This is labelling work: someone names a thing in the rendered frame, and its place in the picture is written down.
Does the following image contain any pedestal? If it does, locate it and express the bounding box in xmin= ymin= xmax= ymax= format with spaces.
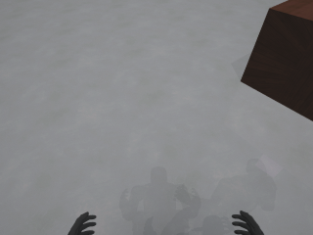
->
xmin=241 ymin=0 xmax=313 ymax=121

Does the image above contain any robot right hand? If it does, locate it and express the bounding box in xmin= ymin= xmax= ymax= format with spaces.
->
xmin=232 ymin=211 xmax=264 ymax=235

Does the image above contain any robot left hand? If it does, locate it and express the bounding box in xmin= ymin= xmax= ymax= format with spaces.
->
xmin=68 ymin=212 xmax=97 ymax=235

